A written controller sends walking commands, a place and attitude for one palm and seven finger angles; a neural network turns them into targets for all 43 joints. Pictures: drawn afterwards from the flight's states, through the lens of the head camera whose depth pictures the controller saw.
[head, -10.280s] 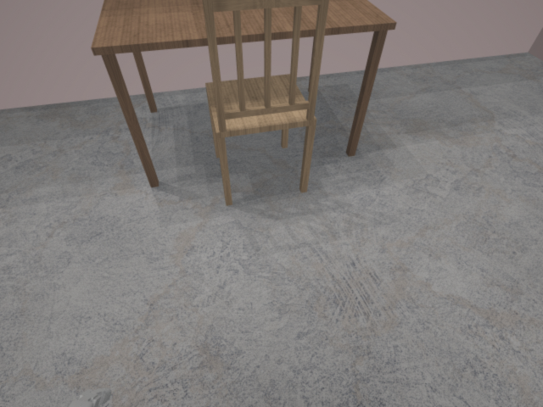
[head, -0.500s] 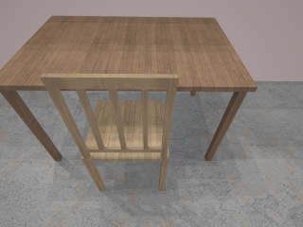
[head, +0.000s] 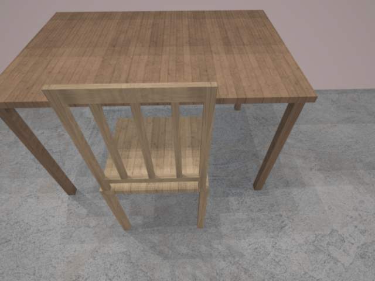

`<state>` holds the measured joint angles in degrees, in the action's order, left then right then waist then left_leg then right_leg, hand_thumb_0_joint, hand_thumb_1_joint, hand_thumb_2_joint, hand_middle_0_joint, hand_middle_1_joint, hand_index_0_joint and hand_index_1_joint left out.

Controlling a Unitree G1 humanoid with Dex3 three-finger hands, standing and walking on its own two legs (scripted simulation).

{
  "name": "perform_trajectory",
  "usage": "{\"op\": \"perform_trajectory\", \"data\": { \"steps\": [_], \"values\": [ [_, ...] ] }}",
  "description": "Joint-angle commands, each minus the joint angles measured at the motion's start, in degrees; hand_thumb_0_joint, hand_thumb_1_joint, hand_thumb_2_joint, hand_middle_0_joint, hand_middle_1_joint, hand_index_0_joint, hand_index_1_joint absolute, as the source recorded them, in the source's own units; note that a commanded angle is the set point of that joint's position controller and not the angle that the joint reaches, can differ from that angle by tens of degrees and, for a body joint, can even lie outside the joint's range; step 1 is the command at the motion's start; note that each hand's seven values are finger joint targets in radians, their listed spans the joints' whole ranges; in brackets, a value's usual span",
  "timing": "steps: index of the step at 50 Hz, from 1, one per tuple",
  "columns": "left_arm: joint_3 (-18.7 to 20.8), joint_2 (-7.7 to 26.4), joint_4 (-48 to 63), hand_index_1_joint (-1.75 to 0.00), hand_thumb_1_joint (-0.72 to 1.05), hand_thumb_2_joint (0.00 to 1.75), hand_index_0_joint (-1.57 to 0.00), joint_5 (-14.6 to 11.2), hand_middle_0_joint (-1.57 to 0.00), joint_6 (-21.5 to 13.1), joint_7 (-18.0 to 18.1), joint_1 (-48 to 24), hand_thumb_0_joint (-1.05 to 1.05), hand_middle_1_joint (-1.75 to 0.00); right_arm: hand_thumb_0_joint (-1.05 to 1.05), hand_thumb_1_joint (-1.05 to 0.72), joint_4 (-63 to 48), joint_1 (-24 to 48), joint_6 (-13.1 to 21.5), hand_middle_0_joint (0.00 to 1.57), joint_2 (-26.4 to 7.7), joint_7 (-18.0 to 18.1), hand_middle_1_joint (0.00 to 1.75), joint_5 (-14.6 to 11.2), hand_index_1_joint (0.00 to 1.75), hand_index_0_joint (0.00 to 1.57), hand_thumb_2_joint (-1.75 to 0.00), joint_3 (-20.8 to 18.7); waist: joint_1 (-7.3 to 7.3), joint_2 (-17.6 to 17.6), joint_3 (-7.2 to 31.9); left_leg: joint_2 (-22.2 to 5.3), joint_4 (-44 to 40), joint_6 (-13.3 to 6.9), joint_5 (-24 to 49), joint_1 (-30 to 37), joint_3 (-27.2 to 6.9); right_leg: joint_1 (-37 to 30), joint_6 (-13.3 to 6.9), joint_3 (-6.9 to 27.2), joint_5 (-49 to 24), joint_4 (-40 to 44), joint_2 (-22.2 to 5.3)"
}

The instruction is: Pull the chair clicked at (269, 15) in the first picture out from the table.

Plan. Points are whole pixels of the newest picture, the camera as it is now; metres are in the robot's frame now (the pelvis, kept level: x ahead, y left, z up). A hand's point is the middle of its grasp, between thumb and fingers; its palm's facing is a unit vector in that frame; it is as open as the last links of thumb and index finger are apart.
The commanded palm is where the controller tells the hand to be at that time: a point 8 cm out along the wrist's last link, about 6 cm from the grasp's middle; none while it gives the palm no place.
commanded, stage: look again from close up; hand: left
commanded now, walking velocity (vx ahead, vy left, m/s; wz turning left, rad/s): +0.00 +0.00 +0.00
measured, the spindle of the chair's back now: (144, 145) +0.49 +0.16 -0.06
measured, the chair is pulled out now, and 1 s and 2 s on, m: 0.00 0.00 0.00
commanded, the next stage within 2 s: raise the hand toward the chair's back in 0.76 s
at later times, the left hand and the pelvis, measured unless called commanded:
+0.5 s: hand out of the picture +0.00 +0.16 -0.17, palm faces +0.02 -0.98 -0.19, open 7.4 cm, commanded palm none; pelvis +0.02 -0.01 +0.00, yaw +0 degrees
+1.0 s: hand out of the picture +0.13 +0.19 -0.08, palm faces +0.24 -0.94 -0.25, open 7.4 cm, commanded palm +0.11 +0.21 -0.07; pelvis +0.01 -0.02 +0.00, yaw +1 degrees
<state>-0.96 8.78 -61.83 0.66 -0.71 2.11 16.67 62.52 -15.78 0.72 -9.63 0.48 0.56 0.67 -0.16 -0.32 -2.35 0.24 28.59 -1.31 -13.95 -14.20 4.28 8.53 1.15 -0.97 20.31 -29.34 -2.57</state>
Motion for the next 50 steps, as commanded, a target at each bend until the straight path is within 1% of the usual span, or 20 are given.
{"op": "perform_trajectory", "data": {
  "steps": [1, 16, 23, 25, 26, 27, 31, 35, 36, 40, 41, 42, 43, 44, 45, 46, 47, 48, 49, 50],
  "values": [
    [1.0, 6.4, 1.3, -0.30, 0.90, 0.90, -0.20, 0.0, -0.20, -0.8, 0.4, 4.8, 0.00, -0.30, 0.00, -0.90, -1.5, -2.3, 1.2, 0.20, -5.1, 0.6, 0.30, -0.2, 0.30, 0.20, -0.90, -0.8, 0.49, 1.3, -0.8, -5.5, -5.4, -1.3, 9.5, 3.2, -5.7, 3.8, -2.4, 2.8, -10.0, 6.3, -3.0],
    [0.9, 6.1, -0.2, -0.30, 0.90, 0.90, -0.20, 0.1, -0.20, -1.0, 0.4, 5.9, 0.00, -0.30, 0.00, -0.90, -0.1, -0.5, 1.0, 0.20, -4.9, 1.0, 0.30, -0.4, 0.30, 0.20, -0.90, -0.7, 0.58, 1.2, -0.6, -5.9, -5.4, -0.9, 13.5, 5.7, -4.8, 2.5, -2.1, 2.8, -16.9, 7.8, -3.6],
    [0.9, 6.2, -0.6, -0.30, 0.90, 0.90, -0.20, 0.1, -0.20, -1.1, 0.6, 6.3, 0.00, -0.30, 0.00, -0.90, 0.2, -0.7, 1.1, 0.20, -5.4, 1.2, 0.30, -0.3, 0.30, 0.20, -0.90, -0.7, 0.48, 1.0, 1.3, -6.0, -4.9, -0.7, 17.2, 7.4, -4.7, 1.0, -2.0, 2.6, -21.2, 7.4, -4.1],
    [0.9, 6.1, -0.8, -0.30, 0.90, 0.90, -0.20, 0.1, -0.20, -1.0, 0.6, 6.2, 0.00, -0.30, 0.00, -0.90, 0.3, -0.8, 1.0, 0.20, -5.5, 1.2, 0.30, -0.3, 0.30, 0.20, -0.90, -0.7, 0.46, 1.3, 0.7, -6.1, -5.3, -0.7, 16.6, 7.3, -4.7, 1.1, -2.0, 2.3, -20.3, 7.7, -4.1],
    [0.8, 6.1, -0.7, -0.30, 0.90, 0.90, -0.20, 0.1, -0.20, -1.0, 0.5, 6.3, 0.00, -0.30, 0.00, -0.90, 0.4, -0.4, 0.9, 0.20, -5.0, 1.2, 0.30, -0.5, 0.30, 0.20, -0.90, -0.6, 0.59, 2.4, -0.9, -6.1, -5.7, -0.8, 15.4, 6.5, -4.6, 1.7, -2.0, 2.3, -19.8, 8.2, -3.8],
    [0.8, 6.0, -0.8, -0.30, 0.90, 0.90, -0.20, 0.1, -0.20, -1.0, 0.6, 6.5, 0.00, -0.30, 0.00, -0.90, 0.3, -0.4, 0.9, 0.20, -5.3, 1.1, 0.30, -0.4, 0.30, 0.20, -0.90, -0.7, 0.52, 1.5, -0.4, -5.9, -5.7, -0.7, 15.5, 6.8, -4.6, 1.5, -2.0, 2.6, -20.0, 8.1, -4.0],
    [0.9, 6.1, -0.8, -0.30, 0.90, 0.90, -0.20, 0.1, -0.20, -0.9, 0.5, 6.4, 0.00, -0.30, 0.00, -0.90, 0.6, -0.6, 0.9, 0.20, -5.0, 1.1, 0.30, -0.4, 0.30, 0.20, -0.90, -0.5, 0.65, 2.0, -1.1, -6.1, -6.4, -0.8, 15.0, 6.6, -4.7, 1.4, -2.0, 2.1, -19.0, 8.5, -3.9],
    [0.9, 6.1, -1.0, -0.30, 0.90, 0.90, -0.20, 0.1, -0.20, -0.9, 0.6, 6.6, 0.00, -0.30, 0.00, -0.90, 0.6, -1.1, 1.0, 0.20, -5.3, 1.2, 0.30, -0.3, 0.30, 0.20, -0.90, -0.5, 0.57, 1.0, 0.8, -6.1, -6.2, -0.7, 16.5, 8.0, -4.9, 0.8, -2.0, 2.4, -19.4, 8.3, -4.1],
    [0.9, 6.1, -0.9, -0.30, 0.90, 0.90, -0.20, 0.1, -0.20, -1.0, 0.5, 6.6, 0.00, -0.30, 0.00, -0.90, 0.7, -0.7, 0.9, 0.20, -4.9, 1.2, 0.30, -0.4, 0.30, 0.20, -0.90, -0.4, 0.77, 1.8, -0.7, -6.1, -6.5, -0.8, 15.4, 7.1, -4.7, 1.1, -2.0, 2.2, -19.1, 8.9, -4.0],
    [1.0, 6.0, -0.9, -0.30, 0.90, 0.90, -0.20, 0.1, -0.20, -1.0, 0.6, 6.7, 0.00, -0.30, 0.00, -0.90, 0.7, -1.5, 1.0, 0.20, -5.2, 1.2, 0.30, -0.3, 0.30, 0.20, -0.90, -0.5, 0.52, 1.5, 0.8, -6.1, -6.3, -0.6, 17.1, 8.0, -4.7, 0.2, -2.1, 2.3, -21.2, 8.4, -4.2],
    [0.9, 6.0, -1.0, -0.30, 0.90, 0.90, -0.20, 0.1, -0.20, -1.0, 0.5, 6.8, 0.00, -0.30, 0.00, -0.90, 0.8, -0.9, 0.9, 0.20, -4.8, 1.3, 0.30, -0.4, 0.30, 0.20, -0.90, -0.4, 0.83, 2.0, -1.0, -6.1, -6.5, -0.7, 16.2, 7.3, -4.6, 0.8, -2.1, 2.1, -20.8, 9.0, -4.1],
    [0.9, 6.0, -1.0, -0.30, 0.90, 0.90, -0.20, 0.1, -0.20, -0.9, 0.6, 6.7, 0.00, -0.30, 0.00, -0.90, 0.8, -1.3, 0.9, 0.20, -5.1, 1.2, 0.30, -0.3, 0.30, 0.20, -0.90, -0.4, 0.58, 1.6, -0.6, -6.0, -6.6, -0.6, 16.1, 7.3, -4.7, 0.7, -2.1, 2.3, -20.4, 8.7, -4.1],
    [1.1, 6.9, -1.4, -0.30, 0.90, 0.90, -0.20, 1.3, -0.20, -2.5, 2.5, 8.9, 0.00, -0.30, 0.00, -0.90, -3.6, 3.2, 1.4, 0.20, -6.8, 0.7, 0.30, -0.3, 0.30, 0.20, -0.90, -1.1, 1.67, 3.7, -4.7, -6.1, 7.2, 1.1, 20.5, 1.1, -3.1, 5.2, -0.4, 6.7, -41.8, 9.4, -6.2],
    [6.4, 18.6, 85.8, -0.30, 0.88, 0.89, -0.20, -10.4, -0.20, -14.2, 1.6, -33.8, 0.00, -0.30, 0.00, -0.90, -21.6, 0.0, 8.9, 0.20, -15.7, 3.3, 0.30, -3.0, 0.30, 0.20, -0.90, -2.8, -5.52, -5.9, 22.8, -1.1, -1.7, -1.0, 26.5, 17.0, -2.8, 1.4, -2.4, -0.1, -38.5, 1.3, -1.1],
    [5.4, 12.6, 68.2, -0.29, 0.85, 0.88, -0.20, -5.8, -0.20, -10.9, 3.7, -9.7, 0.00, -0.29, 0.00, -0.90, -18.8, 4.8, 14.0, 0.20, -10.1, 5.0, 0.30, -2.2, 0.30, 0.20, -0.90, -1.1, 0.44, -17.0, 23.1, -3.6, -3.9, -1.8, 35.3, 24.4, -2.4, 4.5, -3.2, -1.3, -23.8, -3.0, 2.3],
    [3.7, 12.1, 67.9, -0.29, 0.83, 0.87, -0.19, -5.8, -0.19, -8.2, 6.4, -8.5, 0.00, -0.29, 0.00, -0.90, -16.4, 4.7, 16.2, 0.20, -9.9, 4.9, 0.30, -3.4, 0.30, 0.20, -0.90, -2.2, -1.56, -14.9, 20.1, -3.4, -1.2, -0.3, 30.4, 17.4, -3.0, 8.3, -2.6, -2.8, -11.9, -1.5, 2.1],
    [-1.8, -3.0, 52.0, -0.29, 0.81, 0.86, -0.19, -7.3, -0.19, -2.7, 5.5, 9.2, 0.00, -0.29, 0.00, -0.90, -15.3, 2.5, 16.1, 0.20, -8.1, 4.3, 0.30, -3.6, 0.30, 0.20, -0.90, -2.8, -2.39, -5.7, 11.0, -3.9, -1.3, -1.0, 26.9, 11.6, -3.7, 11.3, -2.0, -4.5, -11.0, -1.6, 2.1],
    [-3.3, -3.0, 64.9, -0.28, 0.78, 0.85, -0.19, -9.8, -0.19, -5.1, 4.1, -1.4, 0.00, -0.28, 0.00, -0.90, -20.1, 3.5, 16.0, 0.20, -10.5, 4.2, 0.30, -3.6, 0.30, 0.20, -0.90, -2.9, -2.25, -2.0, 6.7, -3.4, 0.0, -0.6, 21.8, 6.1, -5.1, 10.7, -1.6, -5.2, -14.8, -1.0, 1.7],
    [0.2, 1.0, 63.0, -0.28, 0.76, 0.84, -0.19, -8.7, -0.19, -7.3, 3.2, 0.3, 0.00, -0.28, 0.00, -0.90, -20.8, 4.1, 16.7, 0.20, -11.7, 4.4, 0.30, -2.8, 0.30, 0.20, -0.90, -4.0, -3.62, 1.7, 6.5, -2.3, 2.6, -0.8, 15.7, 4.0, -4.7, 14.3, -1.3, -5.2, -14.1, -0.5, 2.3],
    [0.5, 0.9, 61.2, -0.27, 0.74, 0.83, -0.18, -8.3, -0.18, -10.3, 2.1, -0.4, 0.00, -0.27, 0.00, -0.90, -22.2, 4.1, 17.2, 0.20, -12.2, 4.3, 0.30, -1.6, 0.30, 0.20, -0.90, -4.1, -4.32, 6.3, 4.9, -1.2, 5.3, -1.0, 11.8, -0.4, -5.0, 18.1, -1.0, -5.7, -12.9, -1.9, 2.5]
  ]
}}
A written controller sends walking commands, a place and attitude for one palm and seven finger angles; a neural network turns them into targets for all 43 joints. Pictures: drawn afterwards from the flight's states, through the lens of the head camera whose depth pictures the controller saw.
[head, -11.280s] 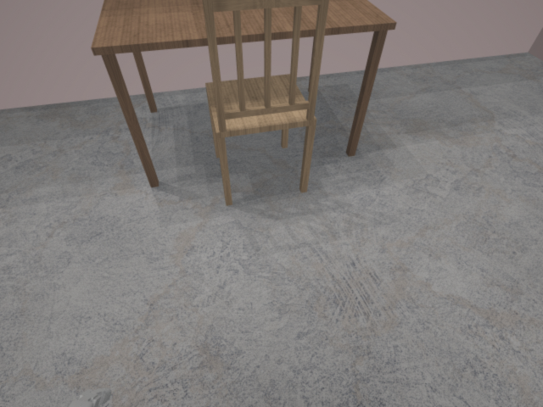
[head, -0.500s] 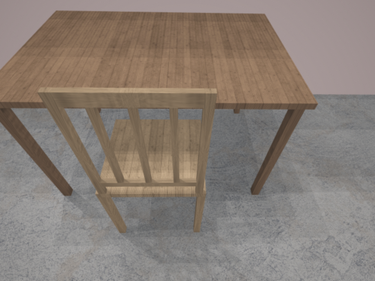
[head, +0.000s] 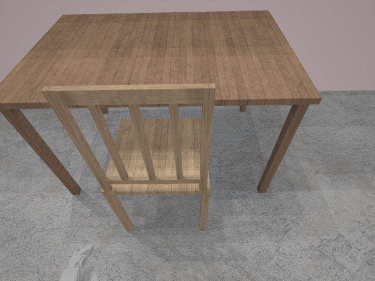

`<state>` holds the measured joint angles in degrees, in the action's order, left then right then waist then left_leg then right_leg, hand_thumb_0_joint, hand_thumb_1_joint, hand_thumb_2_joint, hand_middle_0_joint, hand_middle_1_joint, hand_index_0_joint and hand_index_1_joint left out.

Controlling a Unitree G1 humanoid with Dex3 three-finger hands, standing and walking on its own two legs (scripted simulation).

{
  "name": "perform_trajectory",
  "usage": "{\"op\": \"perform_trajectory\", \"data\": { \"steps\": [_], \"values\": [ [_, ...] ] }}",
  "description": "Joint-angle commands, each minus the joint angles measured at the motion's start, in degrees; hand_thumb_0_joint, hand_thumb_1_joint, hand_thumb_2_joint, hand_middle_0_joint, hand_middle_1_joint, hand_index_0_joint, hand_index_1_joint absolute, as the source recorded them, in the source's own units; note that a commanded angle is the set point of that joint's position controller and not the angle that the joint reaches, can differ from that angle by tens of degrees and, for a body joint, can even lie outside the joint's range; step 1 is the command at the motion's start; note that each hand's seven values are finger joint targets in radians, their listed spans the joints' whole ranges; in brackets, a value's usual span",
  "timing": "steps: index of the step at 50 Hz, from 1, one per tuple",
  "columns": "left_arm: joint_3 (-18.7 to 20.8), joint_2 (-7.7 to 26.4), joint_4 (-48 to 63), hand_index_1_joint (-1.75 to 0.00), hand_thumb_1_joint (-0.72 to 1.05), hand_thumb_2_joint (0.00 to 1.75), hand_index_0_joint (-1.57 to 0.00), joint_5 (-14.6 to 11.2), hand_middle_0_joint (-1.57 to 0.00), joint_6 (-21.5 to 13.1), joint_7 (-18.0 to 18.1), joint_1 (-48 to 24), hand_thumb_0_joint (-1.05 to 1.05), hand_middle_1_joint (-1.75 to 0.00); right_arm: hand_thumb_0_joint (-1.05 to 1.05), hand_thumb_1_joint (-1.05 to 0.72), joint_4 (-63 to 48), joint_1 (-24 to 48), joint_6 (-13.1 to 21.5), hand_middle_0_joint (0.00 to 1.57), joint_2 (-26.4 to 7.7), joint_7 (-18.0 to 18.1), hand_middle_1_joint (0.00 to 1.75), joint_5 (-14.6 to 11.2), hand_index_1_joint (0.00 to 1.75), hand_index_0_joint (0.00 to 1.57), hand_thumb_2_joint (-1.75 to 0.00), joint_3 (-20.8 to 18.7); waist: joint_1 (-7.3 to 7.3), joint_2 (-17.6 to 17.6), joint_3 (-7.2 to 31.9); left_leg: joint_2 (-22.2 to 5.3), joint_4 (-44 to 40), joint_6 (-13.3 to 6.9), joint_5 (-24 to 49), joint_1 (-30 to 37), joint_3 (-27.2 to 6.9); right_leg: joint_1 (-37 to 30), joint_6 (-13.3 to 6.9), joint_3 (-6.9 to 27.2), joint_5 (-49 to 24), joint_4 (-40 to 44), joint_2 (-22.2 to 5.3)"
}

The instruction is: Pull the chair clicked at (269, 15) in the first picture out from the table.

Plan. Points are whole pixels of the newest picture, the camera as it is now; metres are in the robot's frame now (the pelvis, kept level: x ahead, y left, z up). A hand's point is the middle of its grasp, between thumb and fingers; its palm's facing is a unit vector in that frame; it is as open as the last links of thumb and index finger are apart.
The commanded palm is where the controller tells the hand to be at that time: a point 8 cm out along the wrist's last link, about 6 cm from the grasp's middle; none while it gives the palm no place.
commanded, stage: raise the hand toward the chair's back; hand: left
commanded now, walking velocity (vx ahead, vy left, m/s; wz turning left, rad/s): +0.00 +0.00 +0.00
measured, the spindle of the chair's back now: (144, 147) +0.49 +0.17 -0.06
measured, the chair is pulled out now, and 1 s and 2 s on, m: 0.00 0.00 0.00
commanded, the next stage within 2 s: aim the fingers beside a spindle in 1.96 s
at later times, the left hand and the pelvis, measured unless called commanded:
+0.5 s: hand (109, 275) +0.14 +0.17 -0.03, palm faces +0.06 -0.99 -0.08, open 11.2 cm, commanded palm +0.13 +0.23 -0.05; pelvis -0.07 -0.02 -0.11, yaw +1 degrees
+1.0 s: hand (103, 262) +0.17 +0.20 -0.06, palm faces +0.00 -1.00 -0.02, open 15.4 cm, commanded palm +0.15 +0.26 -0.04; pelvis -0.06 +0.01 -0.09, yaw +0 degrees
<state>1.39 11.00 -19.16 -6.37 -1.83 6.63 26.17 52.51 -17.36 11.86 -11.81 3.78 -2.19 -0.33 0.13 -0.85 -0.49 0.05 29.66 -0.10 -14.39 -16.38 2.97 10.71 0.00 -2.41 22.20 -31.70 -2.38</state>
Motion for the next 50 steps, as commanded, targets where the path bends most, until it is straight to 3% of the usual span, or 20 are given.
{"op": "perform_trajectory", "data": {
  "steps": [1, 3, 4, 5, 6, 9, 11, 12, 15, 16, 19, 22, 26, 29, 31, 34, 38, 41, 46, 50],
  "values": [
    [1.0, -0.8, 11.8, -0.27, 0.71, 0.82, -0.18, -1.0, -0.18, -11.5, -3.7, -7.0, 0.00, -0.27, 0.00, -0.90, -13.3, 5.6, 6.1, 0.20, -9.8, 0.8, 0.30, 1.7, 0.30, 0.20, -0.90, -3.6, -4.40, 10.8, 2.4, -0.1, 7.6, -2.0, 9.8, -3.1, -3.7, 20.2, 0.1, -4.4, -13.5, -1.8, 2.6],
    [1.9, -5.0, 3.6, -0.26, 0.67, 0.80, -0.18, -2.5, -0.18, -18.7, -8.9, 2.4, 0.00, -0.26, 0.00, -0.90, -16.0, 7.9, 6.3, 0.20, -8.6, -0.4, 0.30, 2.6, 0.30, 0.20, -0.90, -4.2, -0.18, 18.3, 3.4, 0.0, 12.8, -0.8, 5.5, -13.2, -3.8, 25.9, 0.0, -4.6, -10.6, -8.5, 2.8],
    [4.1, -4.0, 3.0, -0.26, 0.64, 0.79, -0.17, -4.0, -0.17, -22.7, -12.0, 5.6, 0.00, -0.26, 0.00, -0.90, -17.3, 9.2, 6.4, 0.20, -8.6, -1.0, 0.30, 2.7, 0.30, 0.20, -0.90, -4.7, 1.75, 20.0, 5.7, 0.0, 15.0, -0.4, 4.2, -17.1, -3.5, 26.3, -0.1, -3.9, -10.5, -11.4, 2.8],
    [5.2, -3.7, 4.1, -0.26, 0.62, 0.78, -0.17, -5.7, -0.17, -26.3, -15.6, 9.1, 0.00, -0.26, 0.00, -0.90, -19.2, 10.5, 6.6, 0.20, -8.5, -1.8, 0.30, 2.8, 0.30, 0.20, -0.90, -5.0, 3.63, 18.5, 8.7, 0.5, 17.1, 0.0, 3.5, -19.9, -2.7, 25.3, -0.3, -2.8, -11.6, -14.0, 2.6],
    [8.8, -0.6, 2.8, -0.25, 0.60, 0.77, -0.17, -6.7, -0.17, -29.1, -19.3, 11.2, 0.00, -0.25, 0.00, -0.90, -20.4, 10.9, 6.4, 0.20, -8.3, -2.8, 0.30, 2.1, 0.30, 0.20, -0.90, -5.5, 5.45, 13.0, 10.9, 1.0, 19.1, 0.6, 5.0, -21.2, -2.2, 23.7, -1.0, -1.4, -15.7, -16.4, 2.0],
    [13.4, 4.5, 7.4, -0.24, 0.53, 0.74, -0.16, -8.3, -0.16, -32.8, -25.5, 5.2, 0.00, -0.24, 0.00, -0.90, -26.1, 12.8, 5.3, 0.20, -8.4, -3.4, 0.30, 1.5, 0.30, 0.20, -0.90, -5.8, 5.35, 2.2, 17.0, 2.0, 25.2, 0.4, 2.9, -25.5, 0.3, 24.8, -1.2, 1.4, -14.8, -21.3, 1.1],
    [14.6, 7.8, 14.7, -0.23, 0.48, 0.72, -0.16, -7.9, -0.16, -31.4, -23.7, -1.4, 0.00, -0.23, 0.00, -0.90, -29.4, 14.3, 4.0, 0.20, -7.9, -3.0, 0.30, 1.3, 0.30, 0.20, -0.90, -5.4, 4.91, -0.4, 17.1, 1.9, 26.8, -0.2, -4.0, -28.3, 0.4, 28.8, -1.1, 3.9, -1.1, -20.1, 1.2],
    [12.6, 6.6, 20.9, -0.23, 0.46, 0.71, -0.16, -7.9, -0.16, -31.0, -22.4, -5.2, 0.00, -0.23, 0.00, -0.90, -31.8, 14.7, 3.7, 0.20, -7.7, -2.9, 0.30, 1.3, 0.30, 0.20, -0.90, -5.0, 4.04, -1.9, 18.4, 1.7, 27.5, -0.7, -5.6, -28.3, 0.0, 30.4, -1.2, 4.4, 2.5, -20.6, 1.4],
    [12.4, 7.3, 33.8, -0.22, 0.39, 0.68, -0.15, -7.6, -0.15, -34.4, -17.2, -14.2, 0.00, -0.22, 0.00, -0.90, -31.1, 11.1, 3.6, 0.20, -6.5, -1.7, 0.30, 1.9, 0.30, 0.20, -0.90, -4.6, 1.17, -6.8, 21.6, 0.0, 30.9, -1.6, -6.3, -26.6, -1.9, 35.0, -1.5, 5.4, 5.4, -21.7, 2.0],
    [11.5, 8.3, 38.8, -0.22, 0.36, 0.67, -0.15, -7.3, -0.15, -36.0, -16.4, -18.7, 0.00, -0.22, 0.00, -0.90, -30.7, 10.3, 3.8, 0.20, -6.7, -1.1, 0.30, 2.3, 0.30, 0.20, -0.90, -4.4, -0.87, -4.6, 22.1, -0.6, 32.4, -1.9, -6.8, -27.3, -2.7, 37.3, -1.3, 5.3, 6.2, -22.5, 2.6],
    [6.9, 5.8, 39.7, -0.20, 0.29, 0.64, -0.14, -7.4, -0.14, -39.1, -17.6, -18.0, 0.00, -0.20, 0.00, -0.90, -28.5, 8.6, 5.4, 0.20, -6.9, 0.1, 0.30, 2.5, 0.30, 0.20, -0.90, -3.6, -3.10, -5.6, 20.8, -1.3, 34.6, -2.1, -7.3, -28.3, -4.0, 40.9, -1.7, 5.2, 7.4, -22.9, 3.2],
    [3.2, 4.9, 30.8, -0.19, 0.22, 0.61, -0.13, -8.3, -0.13, -35.2, -22.8, -16.6, 0.00, -0.19, 0.00, -0.90, -27.2, 8.2, 6.1, 0.20, -8.2, 0.8, 0.30, 1.6, 0.30, 0.20, -0.90, -2.6, -5.42, -1.2, 16.2, -1.5, 35.8, -2.2, -10.7, -32.9, -4.8, 42.3, -1.0, 5.9, 10.7, -20.9, 3.3],
    [8.6, 8.1, 18.0, -0.18, 0.13, 0.57, -0.12, -10.0, -0.12, -20.9, -27.3, -9.5, 0.00, -0.18, 0.00, -0.90, -28.6, 9.6, 4.6, 0.20, -8.9, 2.1, 0.30, -0.1, 0.30, 0.20, -0.90, -2.4, -1.34, 5.0, 17.6, -0.5, 34.7, -2.2, -11.8, -36.5, -4.2, 35.3, 0.0, 8.8, 15.9, -16.8, 2.1],
    [14.8, 10.4, 25.7, -0.17, 0.06, 0.54, -0.12, -11.9, -0.12, -14.7, -24.3, -7.8, 0.00, -0.17, 0.00, -0.90, -31.0, 11.1, 3.1, 0.20, -7.7, 2.1, 0.30, -0.3, 0.30, 0.20, -0.90, -2.6, 2.30, 3.6, 23.9, 0.0, 31.5, -2.1, -6.6, -32.0, -4.1, 28.6, 0.3, 7.5, 9.3, -17.1, 1.3],
    [18.5, 10.2, 28.6, -0.16, 0.01, 0.52, -0.11, -12.3, -0.11, -15.3, -19.8, -5.8, 0.00, -0.16, 0.00, -0.90, -30.3, 11.4, 2.5, 0.20, -6.1, 1.7, 0.30, 0.2, 0.30, 0.20, -0.90, -2.8, 3.80, 3.5, 25.2, -0.5, 30.4, -1.7, -2.7, -30.0, -4.4, 27.1, 0.4, 5.1, 1.9, -19.5, 1.9],
    [17.0, 8.0, 34.0, -0.15, -0.06, 0.49, -0.10, -10.4, -0.10, -21.6, -14.6, -5.5, 0.00, -0.15, 0.00, -0.90, -28.1, 8.9, 2.8, 0.20, -4.7, 0.6, 0.30, 1.1, 0.30, 0.20, -0.90, -3.4, 2.87, 1.3, 25.3, -1.0, 29.3, -1.5, 3.3, -26.2, -4.3, 29.1, 0.0, 1.5, -9.0, -23.1, 2.7],
    [11.2, 6.0, 29.3, -0.14, -0.15, 0.45, -0.10, -6.5, -0.10, -29.0, -14.9, -7.3, 0.00, -0.14, 0.00, -0.90, -26.0, 8.2, 3.4, 0.20, -6.3, -0.5, 0.30, 2.0, 0.30, 0.20, -0.90, -3.6, -1.18, -0.8, 18.5, -1.4, 30.2, -1.6, -0.4, -27.4, -4.7, 38.8, -0.7, -0.8, -2.5, -24.8, 3.5],
    [7.0, 3.8, 25.0, -0.12, -0.22, 0.42, -0.09, -7.5, -0.09, -29.8, -19.5, -7.9, 0.00, -0.12, 0.00, -0.90, -26.5, 7.6, 4.2, 0.20, -8.2, -0.4, 0.30, 1.4, 0.30, 0.20, -0.90, -3.5, -2.86, 0.7, 16.3, -1.4, 29.6, -1.8, -6.1, -29.0, -5.3, 41.5, -0.8, -0.7, 4.5, -23.4, 3.6],
    [13.2, 10.5, 30.4, -0.11, -0.34, 0.37, -0.08, -10.1, -0.08, -26.5, -21.7, -8.2, 0.00, -0.11, 0.00, -0.90, -28.2, 7.2, 4.8, 0.20, -9.3, 0.8, 0.30, 0.6, 0.30, 0.20, -0.90, -3.8, -0.08, -3.6, 24.9, -1.2, 27.1, -1.7, -5.0, -23.6, -5.6, 36.4, -1.1, -1.0, 3.1, -22.8, 3.7],
    [14.5, 9.0, 35.5, -0.09, -0.43, 0.33, -0.07, -10.1, -0.07, -26.5, -17.5, -7.9, 0.00, -0.09, 0.00, -0.90, -28.5, 7.4, 4.2, 0.20, -8.0, 0.3, 0.30, 1.1, 0.30, 0.20, -0.90, -3.5, 0.60, -5.7, 25.5, -1.5, 25.8, -1.2, -0.2, -19.2, -6.5, 36.4, -1.4, -2.9, -0.8, -24.1, 4.0]
  ]
}}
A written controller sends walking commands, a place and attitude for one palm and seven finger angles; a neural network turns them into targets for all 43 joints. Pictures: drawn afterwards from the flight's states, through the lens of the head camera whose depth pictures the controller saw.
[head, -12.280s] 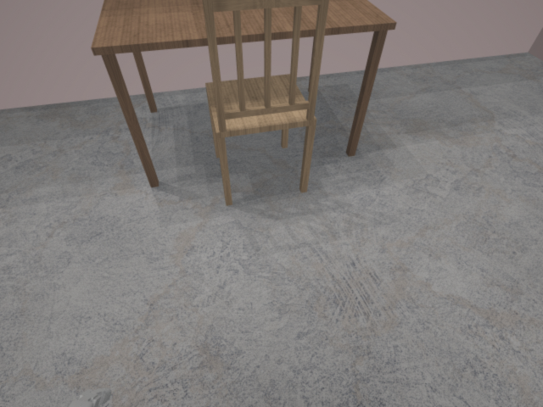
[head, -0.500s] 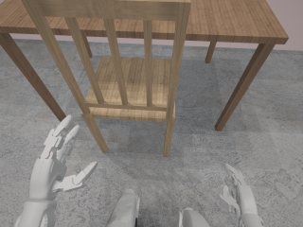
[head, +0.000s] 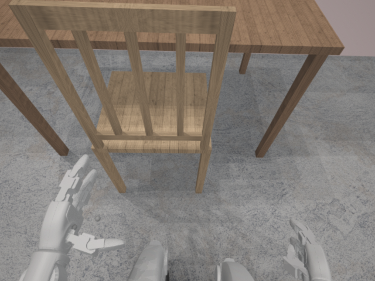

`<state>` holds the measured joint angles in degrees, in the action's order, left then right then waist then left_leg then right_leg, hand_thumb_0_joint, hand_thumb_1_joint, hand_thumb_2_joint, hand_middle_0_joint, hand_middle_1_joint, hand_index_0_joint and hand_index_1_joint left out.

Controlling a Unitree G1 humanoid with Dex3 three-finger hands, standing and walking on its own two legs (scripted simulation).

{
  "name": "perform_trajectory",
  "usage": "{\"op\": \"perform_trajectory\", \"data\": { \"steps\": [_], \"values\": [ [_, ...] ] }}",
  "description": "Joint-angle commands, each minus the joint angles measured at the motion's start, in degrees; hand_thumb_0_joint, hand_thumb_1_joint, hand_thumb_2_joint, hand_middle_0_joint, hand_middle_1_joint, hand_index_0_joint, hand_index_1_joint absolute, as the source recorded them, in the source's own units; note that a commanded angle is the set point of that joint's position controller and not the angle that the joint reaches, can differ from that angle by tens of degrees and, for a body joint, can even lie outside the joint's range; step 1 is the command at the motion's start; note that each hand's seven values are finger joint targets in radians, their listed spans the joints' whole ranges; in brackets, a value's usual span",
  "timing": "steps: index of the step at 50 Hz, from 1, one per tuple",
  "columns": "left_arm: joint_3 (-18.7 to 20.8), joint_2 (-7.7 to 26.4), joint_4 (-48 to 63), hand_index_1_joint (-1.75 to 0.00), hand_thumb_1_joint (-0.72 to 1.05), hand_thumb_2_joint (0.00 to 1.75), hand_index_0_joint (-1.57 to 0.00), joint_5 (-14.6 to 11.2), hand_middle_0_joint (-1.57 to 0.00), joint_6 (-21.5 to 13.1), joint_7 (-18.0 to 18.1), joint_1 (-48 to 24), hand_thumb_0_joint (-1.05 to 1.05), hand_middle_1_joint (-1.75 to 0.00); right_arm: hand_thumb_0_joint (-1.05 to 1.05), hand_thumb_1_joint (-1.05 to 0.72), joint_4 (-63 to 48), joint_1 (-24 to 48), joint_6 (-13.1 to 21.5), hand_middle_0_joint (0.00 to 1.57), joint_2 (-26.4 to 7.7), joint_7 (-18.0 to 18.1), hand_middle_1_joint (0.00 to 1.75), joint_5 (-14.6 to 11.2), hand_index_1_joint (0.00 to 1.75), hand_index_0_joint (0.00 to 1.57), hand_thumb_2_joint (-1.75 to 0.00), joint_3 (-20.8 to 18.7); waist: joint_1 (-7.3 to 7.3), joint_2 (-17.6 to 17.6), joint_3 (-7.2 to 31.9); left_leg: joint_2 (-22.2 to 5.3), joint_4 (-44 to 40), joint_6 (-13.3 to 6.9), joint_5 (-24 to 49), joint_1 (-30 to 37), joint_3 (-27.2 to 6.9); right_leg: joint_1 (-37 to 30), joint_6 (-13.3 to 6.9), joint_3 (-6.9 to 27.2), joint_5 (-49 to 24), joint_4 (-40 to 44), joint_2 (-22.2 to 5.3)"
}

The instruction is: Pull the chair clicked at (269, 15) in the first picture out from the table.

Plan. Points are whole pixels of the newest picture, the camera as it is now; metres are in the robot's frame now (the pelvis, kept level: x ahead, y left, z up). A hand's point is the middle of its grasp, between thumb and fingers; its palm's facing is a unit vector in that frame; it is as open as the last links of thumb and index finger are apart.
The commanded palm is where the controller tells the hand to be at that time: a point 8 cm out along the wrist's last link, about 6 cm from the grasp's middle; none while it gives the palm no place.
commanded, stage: raise the hand toward the chair's back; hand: left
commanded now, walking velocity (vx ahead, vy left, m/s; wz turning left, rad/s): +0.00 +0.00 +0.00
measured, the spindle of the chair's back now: (142, 94) +0.55 +0.16 +0.03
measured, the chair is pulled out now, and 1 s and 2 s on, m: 0.00 0.00 0.00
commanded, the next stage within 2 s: aim the fingers beside a spindle in 0.96 s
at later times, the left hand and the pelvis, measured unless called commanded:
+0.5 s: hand (76, 197) +0.25 +0.22 +0.07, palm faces +0.08 -0.99 -0.08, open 16.9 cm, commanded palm +0.23 +0.27 +0.06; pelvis +0.01 +0.01 +0.01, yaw +1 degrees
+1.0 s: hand (94, 198) +0.26 +0.19 +0.06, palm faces +0.05 -1.00 -0.07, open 16.9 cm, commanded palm +0.23 +0.25 +0.06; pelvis +0.02 -0.02 +0.02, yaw +1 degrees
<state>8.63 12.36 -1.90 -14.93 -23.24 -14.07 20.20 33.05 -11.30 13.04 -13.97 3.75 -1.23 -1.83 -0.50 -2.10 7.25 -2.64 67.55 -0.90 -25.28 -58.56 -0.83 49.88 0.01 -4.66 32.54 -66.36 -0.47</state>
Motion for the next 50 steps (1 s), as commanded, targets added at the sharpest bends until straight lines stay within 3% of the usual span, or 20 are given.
{"op": "perform_trajectory", "data": {
  "steps": [1, 4, 7, 11, 14, 16, 20, 24, 28, 31, 37, 43, 45, 46, 50],
  "values": [
    [7.6, 8.0, 17.2, -0.09, -0.45, 0.32, -0.06, -1.0, -0.06, -4.8, 4.2, -2.1, 0.00, -0.09, 0.00, -0.90, -8.9, 1.3, 2.6, 0.20, -5.8, 0.2, 0.30, 0.3, 0.30, 0.20, -0.90, -1.9, 0.86, -3.5, 16.7, 1.0, -12.2, -0.4, 10.2, 22.4, -3.1, -2.3, -1.3, -0.9, -10.8, 10.4, 2.2],
    [4.6, 5.7, 13.4, -0.08, -0.50, 0.30, -0.06, 0.3, -0.06, -4.2, 4.4, -2.7, 0.00, -0.08, 0.00, -0.90, -9.1, 1.2, 1.7, 0.20, -6.1, -0.3, 0.30, 0.4, 0.30, 0.20, -0.90, -1.5, -0.70, -2.9, 12.5, 1.0, -12.3, -0.2, 7.4, 20.6, -3.3, -0.2, -1.2, -1.2, -9.3, 10.8, 2.3],
    [2.7, 5.3, 9.7, -0.08, -0.50, 0.30, -0.06, 1.1, -0.06, -2.3, 2.1, -3.4, 0.00, -0.08, 0.00, -0.90, -10.0, 0.8, 0.8, 0.20, -7.0, -0.4, 0.30, 0.1, 0.30, 0.20, -0.90, -1.1, -1.59, -1.4, 10.5, 1.0, -12.7, -0.3, 5.5, 19.3, -3.3, -0.2, -1.1, -1.2, -8.5, 11.6, 2.3],
    [4.8, 8.3, 10.9, -0.08, -0.50, 0.30, -0.06, 0.1, -0.06, -0.4, -0.4, -5.4, 0.00, -0.08, 0.00, -0.90, -11.1, 0.6, 0.5, 0.20, -7.5, 0.1, 0.30, -0.3, 0.30, 0.20, -0.90, -0.8, -0.89, -2.4, 12.6, 1.2, -13.5, -0.5, 5.3, 20.9, -3.2, -2.5, -1.2, -0.7, -8.5, 12.8, 2.5],
    [7.5, 9.8, 15.2, -0.08, -0.50, 0.30, -0.06, -1.1, -0.06, -1.2, 0.2, -6.5, 0.00, -0.08, 0.00, -0.90, -11.2, 0.3, 0.7, 0.20, -7.0, 0.2, 0.30, 0.0, 0.30, 0.20, -0.90, -0.6, 0.09, -4.0, 16.0, 1.1, -13.8, -0.1, 9.6, 24.3, -3.5, -4.4, -1.4, -0.9, -11.1, 12.6, 2.4],
    [9.3, 11.1, 15.9, -0.08, -0.50, 0.30, -0.06, -1.0, -0.06, -2.2, 1.6, -7.0, 0.00, -0.08, 0.00, -0.90, -10.7, 0.4, 0.8, 0.20, -6.7, 0.2, 0.30, 0.2, 0.30, 0.20, -0.90, -0.5, 0.41, -5.1, 15.7, 1.0, -13.9, 0.0, 10.2, 24.7, -3.9, -3.6, -1.4, -1.0, -11.0, 12.2, 2.6],
    [7.5, 8.9, 11.7, -0.08, -0.50, 0.30, -0.06, -0.5, -0.06, -2.9, 2.2, -7.3, 0.00, -0.08, 0.00, -0.90, -9.7, 0.2, 0.8, 0.20, -6.8, -0.2, 0.30, 0.3, 0.30, 0.20, -0.90, -0.5, -0.97, -4.0, 12.3, 0.8, -14.1, 0.1, 8.5, 23.4, -4.0, -1.7, -1.3, -1.3, -10.1, 12.5, 2.5],
    [6.3, 8.6, 7.7, -0.08, -0.50, 0.30, -0.06, -0.7, -0.06, -0.8, -0.2, -7.1, 0.00, -0.08, 0.00, -0.90, -10.0, -0.2, 0.6, 0.20, -7.8, -0.1, 0.30, -0.3, 0.30, 0.20, -0.90, -0.6, -1.29, -2.7, 11.5, 1.1, -15.1, -0.1, 6.2, 22.5, -3.7, -2.7, -1.1, -1.1, -9.2, 13.8, 2.4],
    [7.9, 9.8, 9.3, -0.08, -0.50, 0.30, -0.06, -2.0, -0.06, 0.2, -1.4, -5.9, 0.00, -0.08, 0.00, -0.90, -10.5, -0.3, 1.0, 0.20, -7.9, 0.2, 0.30, -0.6, 0.30, 0.20, -0.90, -1.0, -0.40, -0.9, 14.6, 1.5, -14.8, -0.4, 9.1, 23.0, -2.5, -6.5, -0.9, -0.4, -11.3, 15.0, 2.3],
    [10.4, 11.4, 10.1, -0.08, -0.50, 0.30, -0.06, -2.0, -0.06, -1.2, 0.2, -6.2, 0.00, -0.08, 0.00, -0.90, -9.7, -0.2, 1.3, 0.20, -7.4, 0.2, 0.30, -0.2, 0.30, 0.20, -0.90, -1.1, 0.18, -1.0, 14.5, 1.5, -14.2, -0.4, 10.6, 22.7, -2.3, -6.6, -0.9, -0.4, -12.2, 14.6, 2.3],
    [8.6, 9.6, 8.1, -0.08, -0.50, 0.30, -0.06, -0.9, -0.06, -4.2, 1.7, -7.8, 0.00, -0.08, 0.00, -0.90, -8.9, -0.2, 1.5, 0.20, -7.3, -0.3, 0.30, 0.2, 0.30, 0.20, -0.90, -1.2, -0.72, -2.1, 12.1, 1.7, -12.7, -0.5, 9.7, 20.5, -1.5, -4.9, -0.9, 0.5, -11.8, 14.1, 1.9],
    [8.2, 10.1, 8.3, -0.08, -0.50, 0.30, -0.06, -1.5, -0.06, -3.3, -0.8, -6.9, 0.00, -0.08, 0.00, -0.90, -9.2, -0.3, 1.5, 0.20, -7.4, -0.1, 0.30, -0.3, 0.30, 0.20, -0.90, -1.4, -0.54, -1.5, 14.9, 1.8, -12.2, -0.8, 11.6, 21.4, -0.6, -7.8, -0.6, 1.6, -15.1, 14.9, 1.7],
    [8.7, 10.2, 8.8, -0.08, -0.50, 0.30, -0.06, -2.0, -0.06, -3.0, -0.8, -7.2, 0.00, -0.08, 0.00, -0.90, -9.2, -0.1, 1.3, 0.20, -7.1, 0.0, 0.30, -0.3, 0.30, 0.20, -0.90, -1.3, -0.52, -1.5, 14.8, 2.0, -12.3, -0.8, 12.2, 21.6, -0.6, -8.2, -0.6, 1.5, -15.9, 15.1, 1.6],
    [9.3, 10.7, 8.1, -0.08, -0.50, 0.30, -0.06, -1.9, -0.06, -2.9, -0.5, -7.0, 0.00, -0.08, 0.00, -0.90, -9.0, 0.0, 1.3, 0.20, -7.1, 0.1, 0.30, -0.4, 0.30, 0.20, -0.90, -1.4, -0.55, 0.1, 14.3, 1.8, -12.1, -0.9, 11.9, 21.0, -0.6, -8.2, -0.4, 1.7, -15.5, 15.3, 1.8],
    [9.0, 9.8, 7.9, -0.08, -0.50, 0.30, -0.06, -2.0, -0.06, -3.6, 0.4, -8.5, 0.00, -0.08, 0.00, -0.90, -8.7, 0.3, 1.3, 0.20, -6.7, 0.1, 0.30, -0.2, 0.30, 0.20, -0.90, -1.1, -0.83, -0.5, 12.5, 2.0, -11.8, -0.8, 11.0, 20.1, -0.6, -7.3, -0.4, 2.0, -14.8, 15.4, 1.5]
  ]
}}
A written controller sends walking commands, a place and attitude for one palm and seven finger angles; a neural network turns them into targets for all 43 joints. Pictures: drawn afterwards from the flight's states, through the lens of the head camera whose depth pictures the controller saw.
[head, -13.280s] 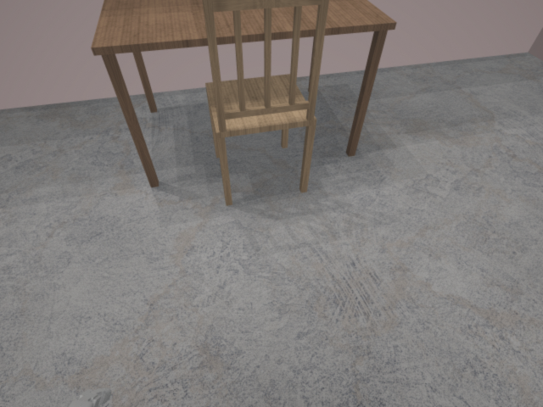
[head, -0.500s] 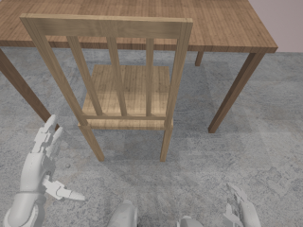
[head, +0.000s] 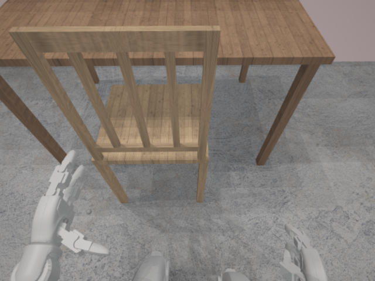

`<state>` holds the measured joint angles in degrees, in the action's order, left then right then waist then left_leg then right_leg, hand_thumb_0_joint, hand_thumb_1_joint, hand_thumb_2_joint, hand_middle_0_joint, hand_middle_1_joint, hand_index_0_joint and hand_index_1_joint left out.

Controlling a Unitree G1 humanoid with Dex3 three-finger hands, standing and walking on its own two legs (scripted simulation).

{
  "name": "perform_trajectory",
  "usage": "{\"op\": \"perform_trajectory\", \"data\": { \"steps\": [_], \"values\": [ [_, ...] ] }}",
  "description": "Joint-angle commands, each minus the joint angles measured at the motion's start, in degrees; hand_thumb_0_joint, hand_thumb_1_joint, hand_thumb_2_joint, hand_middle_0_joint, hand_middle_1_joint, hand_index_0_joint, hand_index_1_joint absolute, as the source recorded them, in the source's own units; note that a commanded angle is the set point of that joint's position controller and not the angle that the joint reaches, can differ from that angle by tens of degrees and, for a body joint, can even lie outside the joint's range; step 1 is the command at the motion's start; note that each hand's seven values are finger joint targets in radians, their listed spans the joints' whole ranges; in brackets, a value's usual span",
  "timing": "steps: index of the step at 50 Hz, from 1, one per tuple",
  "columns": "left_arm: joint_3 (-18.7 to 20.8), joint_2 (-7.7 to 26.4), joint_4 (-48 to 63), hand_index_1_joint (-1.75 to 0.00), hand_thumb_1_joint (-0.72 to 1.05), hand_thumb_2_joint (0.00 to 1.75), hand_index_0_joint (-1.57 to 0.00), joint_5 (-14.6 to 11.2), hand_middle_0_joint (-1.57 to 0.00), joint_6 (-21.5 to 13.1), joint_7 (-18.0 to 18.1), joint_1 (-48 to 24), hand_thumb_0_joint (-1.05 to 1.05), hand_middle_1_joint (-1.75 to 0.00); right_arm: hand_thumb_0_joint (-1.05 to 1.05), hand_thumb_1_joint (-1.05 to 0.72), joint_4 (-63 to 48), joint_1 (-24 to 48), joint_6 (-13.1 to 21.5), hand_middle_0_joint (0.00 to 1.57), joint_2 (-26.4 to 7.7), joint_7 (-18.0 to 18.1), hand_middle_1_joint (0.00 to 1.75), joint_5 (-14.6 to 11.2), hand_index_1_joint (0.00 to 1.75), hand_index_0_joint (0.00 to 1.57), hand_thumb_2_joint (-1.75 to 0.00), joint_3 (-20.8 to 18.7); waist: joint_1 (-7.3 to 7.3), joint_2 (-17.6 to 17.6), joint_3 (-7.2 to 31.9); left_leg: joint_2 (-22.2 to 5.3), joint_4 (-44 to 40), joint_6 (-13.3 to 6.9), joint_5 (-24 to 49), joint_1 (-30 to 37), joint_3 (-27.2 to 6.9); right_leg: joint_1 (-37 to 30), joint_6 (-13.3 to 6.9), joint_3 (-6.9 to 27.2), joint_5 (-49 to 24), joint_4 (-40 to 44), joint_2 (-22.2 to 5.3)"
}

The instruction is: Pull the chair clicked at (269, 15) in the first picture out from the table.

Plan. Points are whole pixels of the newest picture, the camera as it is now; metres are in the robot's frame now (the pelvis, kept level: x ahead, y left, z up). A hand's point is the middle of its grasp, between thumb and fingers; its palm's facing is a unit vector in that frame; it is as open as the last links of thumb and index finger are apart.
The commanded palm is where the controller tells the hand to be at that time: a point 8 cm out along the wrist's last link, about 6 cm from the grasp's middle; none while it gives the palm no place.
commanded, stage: aim the fingers beside a spindle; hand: left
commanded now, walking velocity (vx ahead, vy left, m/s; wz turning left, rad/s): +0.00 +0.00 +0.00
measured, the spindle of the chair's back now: (137, 108) +0.53 +0.17 +0.02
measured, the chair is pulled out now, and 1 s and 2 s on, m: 0.00 0.00 0.00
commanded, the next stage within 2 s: none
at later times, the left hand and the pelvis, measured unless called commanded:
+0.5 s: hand (109, 191) +0.29 +0.18 +0.03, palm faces +0.02 -1.00 -0.04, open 16.9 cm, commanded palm +0.27 +0.24 +0.03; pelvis +0.00 +0.00 -0.01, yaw -1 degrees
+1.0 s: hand (128, 181) +0.32 +0.15 +0.01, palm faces +0.00 -1.00 -0.02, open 16.9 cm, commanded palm +0.31 +0.20 +0.01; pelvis -0.01 +0.01 -0.02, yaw -1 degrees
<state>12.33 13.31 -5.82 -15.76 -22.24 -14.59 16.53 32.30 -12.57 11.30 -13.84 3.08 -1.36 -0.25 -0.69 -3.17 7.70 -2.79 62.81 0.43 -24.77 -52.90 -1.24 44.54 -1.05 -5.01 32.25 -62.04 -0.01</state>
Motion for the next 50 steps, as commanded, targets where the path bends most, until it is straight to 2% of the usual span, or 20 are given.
{"op": "perform_trajectory", "data": {
  "steps": [1, 2, 6, 7, 8, 11, 12, 16, 19, 20, 23, 28, 31, 35, 38, 42, 44, 46, 47, 50],
  "values": [
    [5.7, 9.2, 10.8, -0.08, -0.50, 0.30, -0.06, -1.0, -0.06, -4.6, 1.0, -4.8, 0.00, -0.08, 0.00, -0.90, -7.8, 1.6, 2.9, 0.20, -6.9, 0.9, 0.30, -0.1, 0.30, 0.20, -0.90, -2.8, -0.73, 2.0, 11.6, 2.0, -6.7, -2.2, 10.3, 13.7, -0.1, -1.9, 0.8, 2.6, -14.3, 11.1, 1.2],
    [4.8, 8.1, 10.5, -0.08, -0.50, 0.30, -0.06, -1.0, -0.06, -4.8, 0.8, -4.8, 0.00, -0.08, 0.00, -0.90, -7.9, 1.5, 3.0, 0.20, -6.9, 0.8, 0.30, -0.1, 0.30, 0.20, -0.90, -2.8, -0.92, 2.5, 11.7, 2.1, -6.7, -2.2, 10.3, 13.7, -0.1, -2.1, 0.8, 2.7, -14.6, 11.1, 1.1],
    [4.5, 8.6, 7.9, -0.08, -0.50, 0.30, -0.06, -0.8, -0.06, -5.2, -0.4, -7.8, 0.00, -0.08, 0.00, -0.90, -7.1, 1.1, 3.0, 0.20, -7.1, 0.9, 0.30, -0.1, 0.30, 0.20, -0.90, -2.7, -1.52, 2.7, 11.6, 2.1, -5.1, -2.3, 10.3, 12.2, 0.1, -1.3, 0.9, 3.6, -15.0, 10.7, 0.9],
    [3.1, 7.5, 7.8, -0.08, -0.50, 0.30, -0.06, -0.9, -0.06, -5.4, -1.0, -9.1, 0.00, -0.08, 0.00, -0.90, -7.2, 1.2, 3.1, 0.20, -7.3, 0.9, 0.30, 0.0, 0.30, 0.20, -0.90, -2.6, -1.90, 2.0, 11.9, 2.2, -4.7, -2.3, 9.8, 11.9, 0.3, -1.1, 1.0, 4.1, -14.7, 10.7, 0.7],
    [4.5, 8.8, 7.4, -0.08, -0.50, 0.30, -0.06, -1.0, -0.06, -5.5, -1.1, -9.6, 0.00, -0.08, 0.00, -0.90, -7.0, 1.1, 3.2, 0.20, -7.4, 1.0, 0.30, 0.0, 0.30, 0.20, -0.90, -2.7, -1.47, 2.4, 12.4, 2.1, -4.6, -2.2, 9.8, 11.5, 0.2, -1.5, 0.9, 4.2, -14.5, 10.6, 0.6],
    [3.5, 8.5, 7.8, -0.08, -0.50, 0.30, -0.06, -0.8, -0.06, -5.9, -1.2, -10.6, 0.00, -0.08, 0.00, -0.90, -7.1, 1.3, 3.4, 0.20, -7.4, 1.0, 0.30, 0.0, 0.30, 0.20, -0.90, -2.6, -1.24, 1.0, 13.9, 2.0, -4.4, -2.4, 10.9, 12.5, 0.1, -1.2, 0.8, 4.1, -15.6, 9.9, 0.7],
    [2.4, 7.7, 8.8, -0.08, -0.50, 0.30, -0.06, -0.8, -0.06, -6.0, -1.0, -12.6, 0.00, -0.08, 0.00, -0.90, -7.0, 1.1, 3.5, 0.20, -7.4, 1.0, 0.30, 0.1, 0.30, 0.20, -0.90, -2.5, -1.63, -0.1, 14.7, 2.1, -4.4, -2.4, 11.1, 13.1, 0.1, -0.9, 0.7, 3.8, -15.9, 9.6, 0.6],
    [3.8, 9.1, 6.6, -0.08, -0.50, 0.30, -0.06, 0.0, -0.06, -6.0, 0.8, -14.9, 0.00, -0.08, 0.00, -0.90, -6.4, 0.9, 3.3, 0.20, -7.6, 0.9, 0.30, 0.3, 0.30, 0.20, -0.90, -2.5, -1.29, 1.4, 15.0, 1.8, -3.9, -2.3, 11.0, 12.1, -0.1, -0.4, 0.7, 3.9, -15.5, 8.8, 0.7],
    [3.4, 7.9, 5.8, -0.08, -0.50, 0.30, -0.06, 0.3, -0.06, -5.8, 2.0, -14.9, 0.00, -0.08, 0.00, -0.90, -6.6, 0.9, 2.8, 0.20, -7.4, 0.4, 0.30, 0.4, 0.30, 0.20, -0.90, -2.7, -0.83, 0.6, 16.5, 1.9, -4.1, -2.2, 12.0, 12.9, 0.2, -0.6, 0.7, 3.5, -17.2, 8.1, 0.6],
    [3.5, 7.7, 5.3, -0.08, -0.50, 0.30, -0.06, 0.4, -0.06, -5.5, 2.4, -14.0, 0.00, -0.08, 0.00, -0.90, -6.9, 0.9, 2.5, 0.20, -7.5, 0.3, 0.30, 0.5, 0.30, 0.20, -0.90, -2.8, -0.54, 1.5, 17.3, 1.9, -4.2, -2.2, 11.9, 12.6, 0.3, -1.1, 0.8, 3.4, -17.1, 8.0, 0.5],
    [2.7, 7.1, 3.2, -0.08, -0.50, 0.30, -0.06, 1.0, -0.06, -4.8, 3.0, -14.8, 0.00, -0.08, 0.00, -0.90, -7.1, 0.6, 1.6, 0.20, -7.6, -0.1, 0.30, 0.5, 0.30, 0.20, -0.90, -2.8, -0.87, 2.4, 16.5, 1.9, -4.1, -2.2, 11.6, 11.3, 0.3, -0.8, 0.8, 3.4, -17.3, 7.7, 0.6],
    [0.3, 5.6, 3.9, -0.08, -0.50, 0.30, -0.06, 2.1, -0.06, -5.6, 4.1, -18.5, 0.00, -0.08, 0.00, -0.90, -7.3, 0.3, 0.8, 0.20, -7.7, -0.5, 0.30, 0.7, 0.30, 0.20, -0.90, -2.9, -1.53, 0.9, 17.0, 1.6, -3.8, -2.1, 11.6, 12.4, 0.0, 1.6, 0.6, 2.8, -16.8, 6.6, 0.7],
    [1.5, 6.7, 2.8, -0.08, -0.50, 0.30, -0.06, 2.3, -0.06, -6.2, 5.1, -19.5, 0.00, -0.08, 0.00, -0.90, -6.9, -0.3, 0.3, 0.20, -7.9, -0.6, 0.30, 1.0, 0.30, 0.20, -0.90, -3.0, -1.69, 2.9, 17.7, 1.5, -2.9, -2.2, 12.3, 11.4, -0.1, 1.5, 0.6, 2.8, -17.8, 5.9, 0.9],
    [-0.5, 4.7, 3.6, -0.08, -0.50, 0.30, -0.06, 2.9, -0.06, -7.3, 5.8, -21.8, 0.00, -0.08, 0.00, -0.90, -6.7, -0.1, -0.3, 0.20, -7.5, -1.0, 0.30, 1.1, 0.30, 0.20, -0.90, -3.1, -1.68, 0.2, 19.6, 1.5, -2.4, -2.0, 13.6, 13.1, -0.1, 2.8, 0.4, 2.6, -18.6, 4.8, 0.8],
    [-1.0, 4.7, 2.2, -0.08, -0.50, 0.30, -0.06, 3.5, -0.06, -7.1, 6.3, -22.7, 0.00, -0.08, 0.00, -0.90, -6.7, -0.3, -1.0, 0.20, -7.7, -1.2, 0.30, 1.1, 0.30, 0.20, -0.90, -3.1, -1.81, 0.4, 19.1, 1.4, -2.6, -1.8, 12.2, 12.6, -0.4, 3.8, 0.2, 2.4, -16.8, 4.7, 0.9],
    [-3.8, 2.6, 2.1, -0.08, -0.50, 0.30, -0.06, 4.6, -0.06, -6.7, 7.5, -26.2, 0.00, -0.08, 0.00, -0.90, -7.0, -0.2, -1.7, 0.20, -7.7, -1.5, 0.30, 1.1, 0.30, 0.20, -0.90, -3.1, -2.42, 0.3, 19.7, 1.3, -2.2, -1.8, 11.8, 13.4, -1.0, 5.9, 0.2, 2.0, -15.5, 4.0, 0.9],
    [-4.0, 2.0, 0.4, -0.08, -0.50, 0.30, -0.06, 4.9, -0.06, -6.4, 8.3, -26.5, 0.00, -0.08, 0.00, -0.90, -7.0, -0.3, -2.2, 0.20, -7.6, -1.6, 0.30, 1.2, 0.30, 0.20, -0.90, -3.1, -2.35, 1.3, 19.1, 1.4, -2.1, -1.8, 10.9, 12.6, -1.0, 6.3, 0.1, 1.9, -14.9, 4.0, 0.9],
    [-2.5, 3.8, -1.3, -0.08, -0.50, 0.30, -0.06, 5.6, -0.06, -6.5, 9.3, -28.3, 0.00, -0.08, 0.00, -0.90, -6.7, -0.4, -2.9, 0.20, -7.8, -1.6, 0.30, 1.2, 0.30, 0.20, -0.90, -3.0, -2.24, 2.1, 18.5, 1.3, -1.9, -1.7, 9.8, 11.3, -1.2, 7.0, 0.0, 1.9, -13.5, 3.7, 1.1],
    [-4.3, 2.1, -1.8, -0.08, -0.50, 0.30, -0.06, 6.0, -0.06, -6.5, 9.6, -31.0, 0.00, -0.08, 0.00, -0.90, -6.7, 0.0, -3.1, 0.20, -7.7, -1.7, 0.30, 1.3, 0.30, 0.20, -0.90, -2.9, -2.92, 1.5, 18.0, 1.5, -1.6, -1.8, 8.7, 10.9, -1.0, 7.9, 0.1, 2.0, -12.8, 3.6, 0.9],
    [-3.3, 2.8, -3.4, -0.08, -0.50, 0.30, -0.06, 6.6, -0.06, -7.2, 10.9, -34.0, 0.00, -0.08, 0.00, -0.90, -6.6, 0.0, -3.8, 0.20, -7.6, -1.9, 0.30, 1.5, 0.30, 0.20, -0.90, -2.8, -2.64, 1.5, 18.6, 1.4, -1.2, -1.7, 7.4, 10.2, -1.1, 8.6, -0.1, 2.1, -11.4, 3.3, 1.0]
  ]
}}
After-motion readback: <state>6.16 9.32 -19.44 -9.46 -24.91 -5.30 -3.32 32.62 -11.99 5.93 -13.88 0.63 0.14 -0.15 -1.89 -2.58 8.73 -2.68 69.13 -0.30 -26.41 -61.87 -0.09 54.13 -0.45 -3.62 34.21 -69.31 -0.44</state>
